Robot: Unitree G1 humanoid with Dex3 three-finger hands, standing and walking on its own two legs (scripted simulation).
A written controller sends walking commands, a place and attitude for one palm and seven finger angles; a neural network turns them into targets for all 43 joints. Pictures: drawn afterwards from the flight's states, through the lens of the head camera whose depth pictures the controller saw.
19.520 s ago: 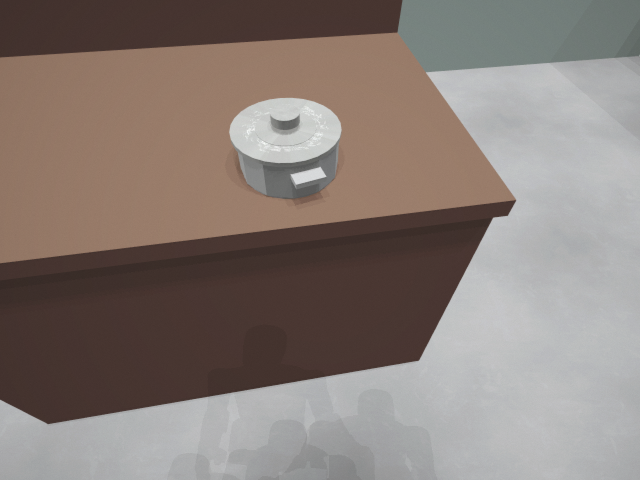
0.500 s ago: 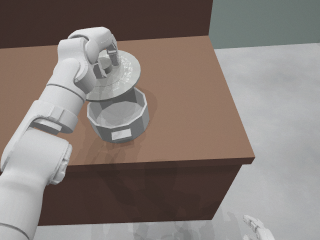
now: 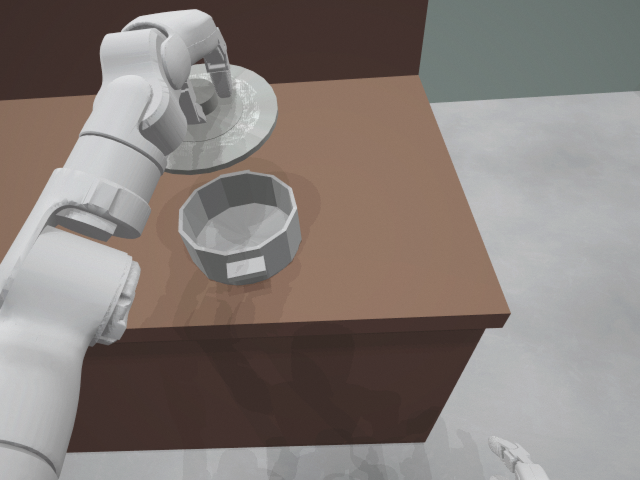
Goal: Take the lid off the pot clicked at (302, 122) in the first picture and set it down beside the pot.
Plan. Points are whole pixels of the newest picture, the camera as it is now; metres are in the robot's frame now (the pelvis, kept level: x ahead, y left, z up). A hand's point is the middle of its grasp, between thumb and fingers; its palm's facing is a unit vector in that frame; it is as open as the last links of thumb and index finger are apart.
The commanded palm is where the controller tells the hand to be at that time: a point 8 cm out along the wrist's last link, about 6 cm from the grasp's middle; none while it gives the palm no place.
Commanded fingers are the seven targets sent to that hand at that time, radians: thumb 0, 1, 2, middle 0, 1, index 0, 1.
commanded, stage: lift the lid straight up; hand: left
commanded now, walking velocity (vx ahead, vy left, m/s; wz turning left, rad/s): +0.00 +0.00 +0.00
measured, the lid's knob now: (195, 97) +0.49 +0.15 +0.25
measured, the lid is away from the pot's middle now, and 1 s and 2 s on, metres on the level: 0.02 0.09 0.22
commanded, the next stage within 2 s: move the lid sideways beside the pot in 0.12 s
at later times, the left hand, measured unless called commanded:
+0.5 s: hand (168, 100) +0.45 +0.17 +0.27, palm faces -0.18 -0.05 -0.98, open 7.5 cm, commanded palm +0.43 +0.18 +0.34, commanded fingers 0.00 0.54 1.09 -0.83 -1.02 -0.91 -1.05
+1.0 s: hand (125, 102) +0.46 +0.22 +0.27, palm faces -0.19 -0.04 -0.98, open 7.5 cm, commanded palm +0.44 +0.23 +0.34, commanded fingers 0.00 0.54 1.09 -0.83 -1.02 -0.91 -1.05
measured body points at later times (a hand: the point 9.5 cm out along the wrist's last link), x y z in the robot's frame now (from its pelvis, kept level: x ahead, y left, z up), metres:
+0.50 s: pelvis +0.00 +0.00 +0.00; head +0.00 -0.03 +0.45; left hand +0.46 +0.17 +0.32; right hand +0.14 -0.25 -0.12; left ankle +0.03 +0.08 -0.74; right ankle -0.03 -0.13 -0.74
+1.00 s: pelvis +0.00 +0.01 +0.00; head +0.02 -0.02 +0.45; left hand +0.47 +0.22 +0.32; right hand +0.12 -0.25 -0.12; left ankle +0.03 +0.08 -0.74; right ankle -0.03 -0.13 -0.74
